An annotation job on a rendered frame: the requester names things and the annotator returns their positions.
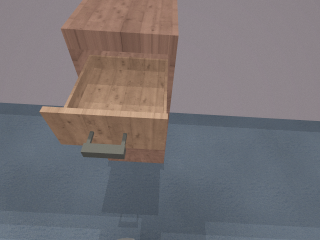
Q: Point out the handle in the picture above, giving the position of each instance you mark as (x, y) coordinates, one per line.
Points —
(108, 151)

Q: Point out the cabinet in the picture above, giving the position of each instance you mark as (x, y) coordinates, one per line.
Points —
(126, 28)

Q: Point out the drawer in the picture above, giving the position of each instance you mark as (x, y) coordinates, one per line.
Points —
(114, 95)

